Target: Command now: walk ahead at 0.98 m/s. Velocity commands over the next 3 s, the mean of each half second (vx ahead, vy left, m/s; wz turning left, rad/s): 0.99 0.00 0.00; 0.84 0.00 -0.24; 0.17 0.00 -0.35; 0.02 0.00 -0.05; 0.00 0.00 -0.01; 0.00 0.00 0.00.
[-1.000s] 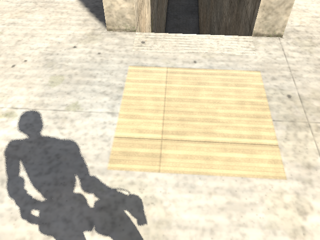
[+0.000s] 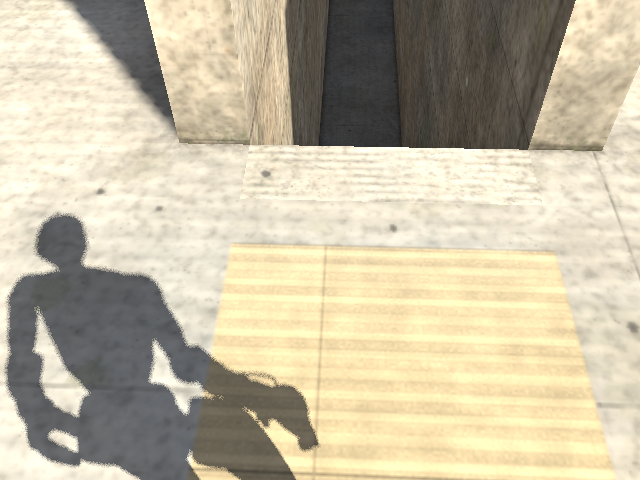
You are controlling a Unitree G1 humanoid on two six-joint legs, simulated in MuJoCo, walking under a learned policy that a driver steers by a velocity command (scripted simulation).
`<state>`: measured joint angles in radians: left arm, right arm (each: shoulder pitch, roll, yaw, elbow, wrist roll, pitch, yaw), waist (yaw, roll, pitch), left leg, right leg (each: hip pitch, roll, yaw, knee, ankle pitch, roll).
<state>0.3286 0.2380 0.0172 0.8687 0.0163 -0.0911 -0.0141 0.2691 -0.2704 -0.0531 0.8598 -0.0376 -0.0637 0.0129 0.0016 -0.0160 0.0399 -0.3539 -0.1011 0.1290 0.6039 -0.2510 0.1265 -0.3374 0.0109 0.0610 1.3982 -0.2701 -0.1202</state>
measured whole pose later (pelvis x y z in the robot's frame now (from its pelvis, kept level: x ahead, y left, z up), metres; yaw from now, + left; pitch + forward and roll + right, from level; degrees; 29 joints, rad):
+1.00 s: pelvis +0.94 -0.01 +0.02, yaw -8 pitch +0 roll +1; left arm 0.20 0.30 0.06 0.86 0.02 -0.02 0.00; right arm 0.28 -0.26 -0.03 0.87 -0.02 -0.11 -0.01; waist -0.01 -0.04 0.10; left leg -0.22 0.01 0.19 0.42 -0.20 0.06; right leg -0.57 -0.03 0.00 1.17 -0.31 -0.05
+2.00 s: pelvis +1.15 +0.01 +0.02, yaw -18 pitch -1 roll +0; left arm 0.25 0.19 0.01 1.01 0.00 0.00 0.01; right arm 0.29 -0.18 0.01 0.89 -0.03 0.02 -0.03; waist 0.01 0.00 0.01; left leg -0.15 -0.05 -0.01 0.43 -0.26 0.04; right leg -0.29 0.03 0.06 0.38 -0.07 -0.01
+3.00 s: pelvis +1.21 +0.02 +0.02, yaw -18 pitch +1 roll -1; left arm 0.27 0.16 -0.02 1.11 0.00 0.01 0.04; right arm 0.34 -0.14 0.03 1.10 -0.02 0.00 -0.06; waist 0.00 0.00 0.00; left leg -0.05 -0.07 -0.02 0.34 -0.30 0.07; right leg -0.23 0.02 0.07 0.38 -0.16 0.02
